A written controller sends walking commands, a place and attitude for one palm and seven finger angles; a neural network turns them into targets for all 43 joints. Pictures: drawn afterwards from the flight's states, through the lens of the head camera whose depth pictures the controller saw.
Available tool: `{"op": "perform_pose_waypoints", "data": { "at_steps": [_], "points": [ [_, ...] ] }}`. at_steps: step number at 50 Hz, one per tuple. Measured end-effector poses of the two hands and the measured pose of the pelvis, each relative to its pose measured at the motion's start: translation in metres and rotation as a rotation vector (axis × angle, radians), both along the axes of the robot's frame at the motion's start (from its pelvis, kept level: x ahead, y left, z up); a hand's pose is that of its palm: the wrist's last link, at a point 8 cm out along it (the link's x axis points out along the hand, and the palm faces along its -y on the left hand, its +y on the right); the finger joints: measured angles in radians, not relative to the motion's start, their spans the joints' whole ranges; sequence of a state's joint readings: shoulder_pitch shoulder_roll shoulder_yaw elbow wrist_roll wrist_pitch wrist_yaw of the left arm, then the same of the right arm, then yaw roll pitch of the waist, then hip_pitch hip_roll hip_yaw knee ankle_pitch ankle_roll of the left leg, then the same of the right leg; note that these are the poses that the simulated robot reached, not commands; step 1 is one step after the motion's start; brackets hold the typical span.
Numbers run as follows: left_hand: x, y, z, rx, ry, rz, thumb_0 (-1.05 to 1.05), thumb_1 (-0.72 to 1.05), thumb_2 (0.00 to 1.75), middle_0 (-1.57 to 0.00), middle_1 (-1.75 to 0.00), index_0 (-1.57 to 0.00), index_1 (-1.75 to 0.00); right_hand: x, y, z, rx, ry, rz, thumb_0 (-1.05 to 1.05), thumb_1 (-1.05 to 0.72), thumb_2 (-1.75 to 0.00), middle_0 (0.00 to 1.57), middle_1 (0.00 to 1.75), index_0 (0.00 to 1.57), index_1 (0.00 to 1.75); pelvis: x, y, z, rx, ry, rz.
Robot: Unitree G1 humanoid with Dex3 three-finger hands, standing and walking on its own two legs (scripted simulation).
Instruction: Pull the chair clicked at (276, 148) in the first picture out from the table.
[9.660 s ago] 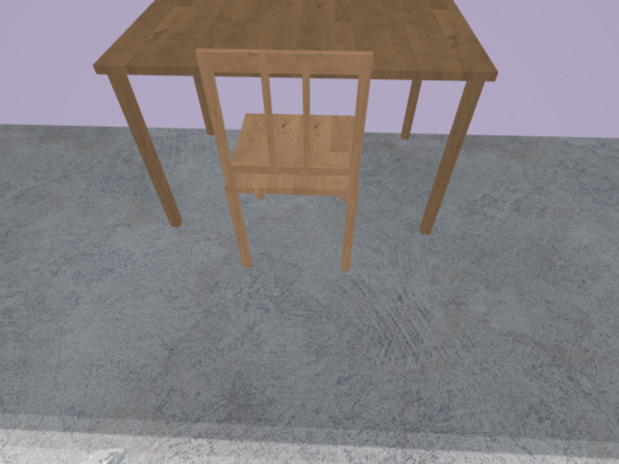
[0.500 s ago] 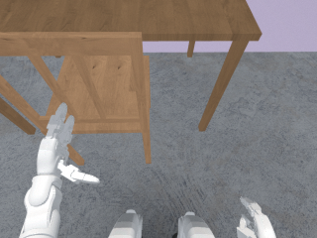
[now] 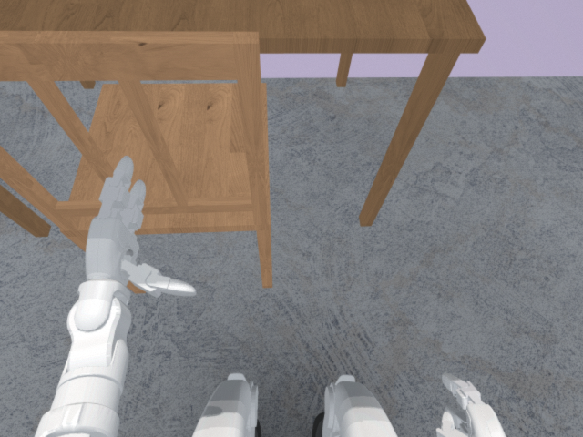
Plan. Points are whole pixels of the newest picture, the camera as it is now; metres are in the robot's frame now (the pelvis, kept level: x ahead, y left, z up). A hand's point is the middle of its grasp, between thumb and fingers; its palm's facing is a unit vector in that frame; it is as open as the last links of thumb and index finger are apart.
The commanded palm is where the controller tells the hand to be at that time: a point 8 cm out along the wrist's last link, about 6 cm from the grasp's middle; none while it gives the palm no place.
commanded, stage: aim the fingers beside a spindle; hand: left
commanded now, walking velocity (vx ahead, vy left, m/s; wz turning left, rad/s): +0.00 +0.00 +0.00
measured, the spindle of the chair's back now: (93, 154) +0.51 +0.32 +0.01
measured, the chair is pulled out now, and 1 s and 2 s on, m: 0.00 0.00 0.00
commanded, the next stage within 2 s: push the fingers through the gap in 0.70 s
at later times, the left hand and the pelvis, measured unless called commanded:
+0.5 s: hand (160, 237) +0.37 +0.19 +0.02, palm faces +0.07 -1.00 -0.03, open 17.0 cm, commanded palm +0.35 +0.23 +0.02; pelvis +0.00 +0.00 +0.00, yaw +0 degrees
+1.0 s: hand (165, 227) +0.39 +0.18 +0.02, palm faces +0.08 -1.00 -0.04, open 17.0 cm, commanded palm +0.36 +0.24 +0.02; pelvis +0.00 +0.00 -0.01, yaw +0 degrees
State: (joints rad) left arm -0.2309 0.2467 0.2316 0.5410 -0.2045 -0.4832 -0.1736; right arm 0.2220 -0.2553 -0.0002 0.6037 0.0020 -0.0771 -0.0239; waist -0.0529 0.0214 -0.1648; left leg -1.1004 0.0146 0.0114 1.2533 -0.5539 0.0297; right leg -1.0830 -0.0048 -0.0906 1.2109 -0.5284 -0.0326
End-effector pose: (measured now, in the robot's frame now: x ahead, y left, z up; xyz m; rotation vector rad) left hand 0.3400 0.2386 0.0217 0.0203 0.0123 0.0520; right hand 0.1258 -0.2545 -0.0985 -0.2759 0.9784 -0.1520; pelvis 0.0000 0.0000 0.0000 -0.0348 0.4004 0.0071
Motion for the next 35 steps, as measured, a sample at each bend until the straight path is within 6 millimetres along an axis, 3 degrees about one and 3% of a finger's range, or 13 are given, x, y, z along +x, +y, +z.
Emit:
{"op": "perform_pose_waypoints", "data": {
  "at_steps": [8,16,35],
  "points": [
    [0.017,0.0,-0.005,0.005,-0.01,0.015,-0.01,-0.5,0.3,-0.06,-0.08,-0.06,-0.08,-0.011,0.001,-0.007,0.006,0.043,-0.02,0.01,-0.9,-0.9,0.2,0.29,0.2,0.3,0.0,0.002,-0.004,0.0,0.017,-0.009],
    [0.01,0.003,-0.007,0.007,0.008,0.018,-0.01,-0.5,0.3,-0.06,-0.08,-0.06,-0.08,-0.015,0.005,-0.008,0.024,0.071,-0.034,0.01,-0.9,-0.9,0.2,0.29,0.2,0.3,0.003,0.004,-0.002,0.001,0.017,-0.014],
    [0.011,-0.008,-0.005,0.01,-0.011,0.014,-0.01,-0.5,0.3,-0.06,-0.08,-0.06,-0.08,0.004,0.004,-0.005,0.018,0.027,-0.01,0.01,-0.9,-0.9,0.2,0.29,0.2,0.3,0.002,0.002,-0.003,0.001,0.015,-0.009]
  ]
}}
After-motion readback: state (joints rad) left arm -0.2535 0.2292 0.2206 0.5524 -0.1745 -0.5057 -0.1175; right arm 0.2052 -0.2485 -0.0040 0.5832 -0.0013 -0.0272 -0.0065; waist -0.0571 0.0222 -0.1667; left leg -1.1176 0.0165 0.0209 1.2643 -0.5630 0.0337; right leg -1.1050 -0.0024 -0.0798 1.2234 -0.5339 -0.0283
